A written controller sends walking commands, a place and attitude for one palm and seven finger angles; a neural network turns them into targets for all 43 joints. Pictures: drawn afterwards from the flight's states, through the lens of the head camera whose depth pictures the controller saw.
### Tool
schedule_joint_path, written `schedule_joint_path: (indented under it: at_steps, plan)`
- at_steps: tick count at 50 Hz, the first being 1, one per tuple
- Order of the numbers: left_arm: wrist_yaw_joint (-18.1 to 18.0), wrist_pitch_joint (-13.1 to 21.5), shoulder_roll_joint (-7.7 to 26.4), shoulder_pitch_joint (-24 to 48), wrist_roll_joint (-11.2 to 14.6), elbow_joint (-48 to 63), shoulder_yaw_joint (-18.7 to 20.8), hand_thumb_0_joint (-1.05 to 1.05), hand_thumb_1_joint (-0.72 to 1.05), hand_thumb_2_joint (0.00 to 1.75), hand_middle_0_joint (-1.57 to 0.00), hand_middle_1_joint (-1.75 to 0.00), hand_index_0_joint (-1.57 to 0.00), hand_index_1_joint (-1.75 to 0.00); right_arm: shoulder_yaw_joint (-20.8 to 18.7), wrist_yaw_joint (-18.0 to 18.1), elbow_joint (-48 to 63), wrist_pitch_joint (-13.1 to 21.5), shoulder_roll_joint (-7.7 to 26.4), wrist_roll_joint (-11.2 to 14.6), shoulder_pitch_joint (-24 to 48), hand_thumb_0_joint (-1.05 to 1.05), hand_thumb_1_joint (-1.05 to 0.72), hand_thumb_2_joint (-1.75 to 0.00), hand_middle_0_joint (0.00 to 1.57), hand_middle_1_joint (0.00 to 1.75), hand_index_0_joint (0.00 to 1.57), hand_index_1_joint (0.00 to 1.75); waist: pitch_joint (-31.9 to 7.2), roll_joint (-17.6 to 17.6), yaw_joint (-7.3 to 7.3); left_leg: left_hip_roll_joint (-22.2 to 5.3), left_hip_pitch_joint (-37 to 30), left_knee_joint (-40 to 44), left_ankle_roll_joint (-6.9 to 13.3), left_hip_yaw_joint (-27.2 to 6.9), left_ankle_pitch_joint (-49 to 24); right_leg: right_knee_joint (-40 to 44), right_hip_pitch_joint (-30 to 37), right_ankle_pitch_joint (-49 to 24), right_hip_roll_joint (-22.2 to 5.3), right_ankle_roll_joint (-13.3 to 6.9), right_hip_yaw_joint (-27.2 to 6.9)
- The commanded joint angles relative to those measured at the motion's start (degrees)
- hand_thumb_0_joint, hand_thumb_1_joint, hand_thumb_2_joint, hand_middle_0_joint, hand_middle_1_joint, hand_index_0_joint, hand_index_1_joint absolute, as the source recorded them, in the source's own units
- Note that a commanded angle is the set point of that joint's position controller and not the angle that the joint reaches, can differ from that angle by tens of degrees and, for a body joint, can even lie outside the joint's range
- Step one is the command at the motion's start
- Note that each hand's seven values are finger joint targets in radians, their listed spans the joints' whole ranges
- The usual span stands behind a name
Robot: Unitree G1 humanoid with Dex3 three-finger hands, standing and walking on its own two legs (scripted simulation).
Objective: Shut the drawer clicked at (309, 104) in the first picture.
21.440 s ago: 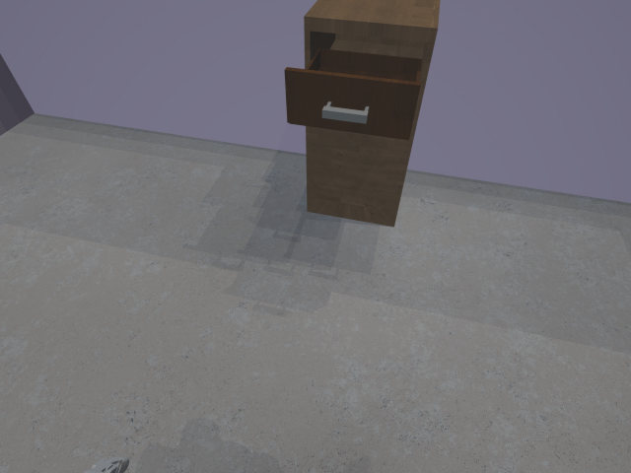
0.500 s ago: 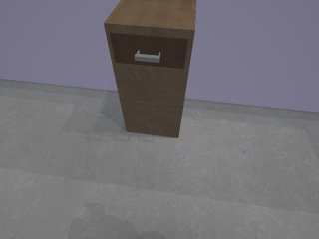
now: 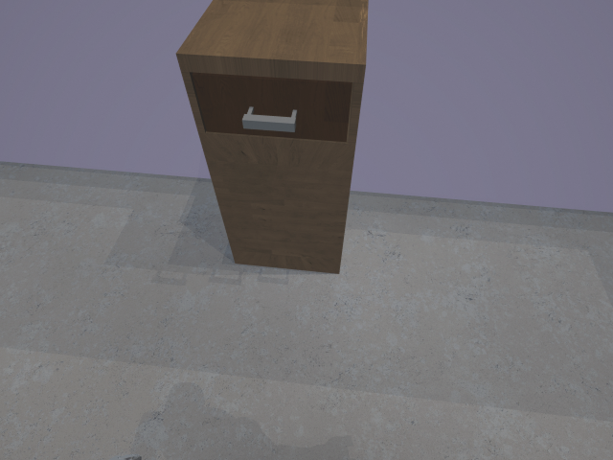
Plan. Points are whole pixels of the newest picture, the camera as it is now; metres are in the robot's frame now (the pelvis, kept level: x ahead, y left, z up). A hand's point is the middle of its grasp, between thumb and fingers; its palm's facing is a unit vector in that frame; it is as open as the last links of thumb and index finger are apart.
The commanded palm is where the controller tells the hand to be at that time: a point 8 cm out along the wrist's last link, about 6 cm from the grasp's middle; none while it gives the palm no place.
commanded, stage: stand and wait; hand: left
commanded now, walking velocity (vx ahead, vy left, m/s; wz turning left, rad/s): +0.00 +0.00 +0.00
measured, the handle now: (271, 117) +0.83 +0.13 -0.06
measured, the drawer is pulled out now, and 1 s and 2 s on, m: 0.00 0.00 0.00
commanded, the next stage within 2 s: none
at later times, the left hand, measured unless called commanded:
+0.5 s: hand out of the picture +0.11 +0.22 -0.16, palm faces -0.03 -0.95 -0.32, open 7.4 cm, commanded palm none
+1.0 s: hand out of the picture +0.08 +0.23 -0.16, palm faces -0.03 -0.95 -0.31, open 7.4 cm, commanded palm none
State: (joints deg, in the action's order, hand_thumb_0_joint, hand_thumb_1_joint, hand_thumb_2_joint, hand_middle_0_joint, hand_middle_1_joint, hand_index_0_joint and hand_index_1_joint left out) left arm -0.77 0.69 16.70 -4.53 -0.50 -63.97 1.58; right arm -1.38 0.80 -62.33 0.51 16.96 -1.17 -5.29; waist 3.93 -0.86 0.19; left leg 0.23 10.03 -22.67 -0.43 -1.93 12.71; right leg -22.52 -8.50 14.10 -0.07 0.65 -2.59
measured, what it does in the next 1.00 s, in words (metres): stands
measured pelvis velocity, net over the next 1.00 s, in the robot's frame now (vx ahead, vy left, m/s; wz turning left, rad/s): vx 0.00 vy -0.01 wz -0.03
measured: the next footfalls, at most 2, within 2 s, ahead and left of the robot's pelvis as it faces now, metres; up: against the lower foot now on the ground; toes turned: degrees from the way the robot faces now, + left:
none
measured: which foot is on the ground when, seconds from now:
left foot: down 0.00-1.00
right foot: down 0.00-1.00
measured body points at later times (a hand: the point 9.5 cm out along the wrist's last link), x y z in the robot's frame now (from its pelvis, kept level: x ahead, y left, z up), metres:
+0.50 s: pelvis +0.02 -0.01 +0.00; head +0.04 -0.01 +0.45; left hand +0.11 +0.27 -0.13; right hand +0.07 -0.29 -0.14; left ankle -0.01 +0.13 -0.74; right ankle -0.02 -0.13 -0.74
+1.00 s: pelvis +0.00 -0.01 +0.00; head +0.01 -0.01 +0.45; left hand +0.08 +0.28 -0.14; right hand +0.05 -0.29 -0.14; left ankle -0.01 +0.13 -0.74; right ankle -0.02 -0.13 -0.74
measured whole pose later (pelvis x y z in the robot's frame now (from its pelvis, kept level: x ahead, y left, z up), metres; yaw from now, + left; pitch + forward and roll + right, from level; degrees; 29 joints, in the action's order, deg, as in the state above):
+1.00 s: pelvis +0.00 -0.01 +0.00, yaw -2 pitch -2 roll +0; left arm -0.4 0.4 17.1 -6.7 -0.4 -64.4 1.3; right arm -0.9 0.8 -64.1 0.2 16.9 -1.1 -7.9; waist 3.2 -0.3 0.6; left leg -1.2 6.7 -19.8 -1.1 -0.7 11.5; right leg -19.0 -5.4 11.9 1.2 0.1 -3.7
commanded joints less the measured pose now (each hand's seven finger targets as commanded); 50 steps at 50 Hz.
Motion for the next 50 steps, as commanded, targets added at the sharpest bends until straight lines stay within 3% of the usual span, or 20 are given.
schedule_joint_path:
  at_steps: [1,9,19,41,50]
  plan:
    - [-0.6,1.1,11.3,-0.1,-0.1,2.9,2.1,0.0,0.9,0.9,-0.2,-0.3,-0.2,-0.3,-2.1,0.6,2.5,0.8,10.1,0.2,-0.8,0.0,-0.9,-0.9,0.2,0.3,0.2,0.3,-8.8,0.6,0.26,-6.4,-6.3,0.9,1.6,-2.8,-21.5,1.5,2.8,-21.9,-6.1,-2.7,-2.7]
    - [-0.7,1.1,11.3,0.5,-0.1,3.9,2.2,0.0,0.9,0.9,-0.2,-0.3,-0.2,-0.3,-2.0,0.7,2.8,0.7,10.3,0.1,-0.3,0.0,-0.9,-0.9,0.2,0.3,0.2,0.3,-8.2,0.9,0.26,-6.5,-7.2,0.7,1.2,-1.9,-23.8,1.6,3.8,-25.6,-5.9,-2.7,-2.7]
    - [-0.7,1.1,11.3,0.0,0.1,4.4,2.1,0.0,0.9,0.9,-0.2,-0.3,-0.2,-0.3,-2.0,0.8,2.5,0.6,10.2,0.2,-1.2,0.0,-0.9,-0.9,0.2,0.3,0.2,0.3,-8.3,1.0,0.37,-6.6,-8.0,1.4,1.0,-1.3,-21.6,2.7,4.3,-25.1,-5.8,-2.7,-3.1]
    - [-0.2,1.0,11.3,-0.5,0.1,3.0,1.8,0.0,0.9,0.9,-0.2,-0.3,-0.2,-0.3,-1.7,0.7,1.2,0.7,10.5,0.3,-1.9,0.0,-0.9,-0.9,0.2,0.3,0.2,0.3,-3.3,0.9,0.39,-6.6,-5.7,5.0,1.1,-1.9,-10.6,6.5,1.0,-13.0,-5.3,-2.6,-4.5]
    - [-0.1,1.1,11.9,-0.4,0.0,2.8,1.8,0.0,0.9,0.9,-0.2,-0.3,-0.2,-0.3,-1.8,0.6,1.2,0.9,11.0,0.3,-1.5,0.0,-0.9,-0.9,0.2,0.3,0.2,0.3,-4.5,0.9,0.4,-6.7,-6.0,5.1,1.3,-2.3,-10.1,6.8,0.9,-11.7,-5.5,-2.5,-4.6]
